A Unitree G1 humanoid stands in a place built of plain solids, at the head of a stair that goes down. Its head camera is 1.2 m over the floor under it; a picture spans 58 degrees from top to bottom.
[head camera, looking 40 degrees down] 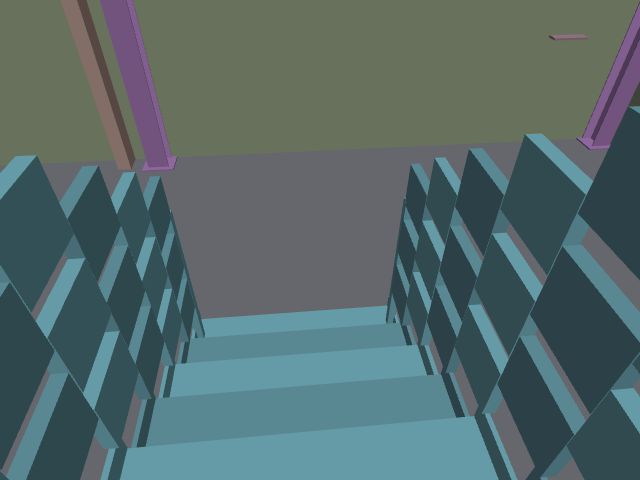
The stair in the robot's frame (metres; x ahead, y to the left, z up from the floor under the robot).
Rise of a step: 0.18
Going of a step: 0.30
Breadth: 1.32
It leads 5 degrees to the left of straight ahead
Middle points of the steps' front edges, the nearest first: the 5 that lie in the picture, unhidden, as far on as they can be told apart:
0.77 0.05 -0.36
1.07 0.08 -0.55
1.37 0.11 -0.73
1.66 0.14 -0.91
1.96 0.17 -1.09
